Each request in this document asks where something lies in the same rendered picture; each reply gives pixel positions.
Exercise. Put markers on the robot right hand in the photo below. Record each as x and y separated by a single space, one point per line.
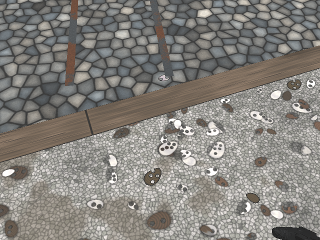
294 233

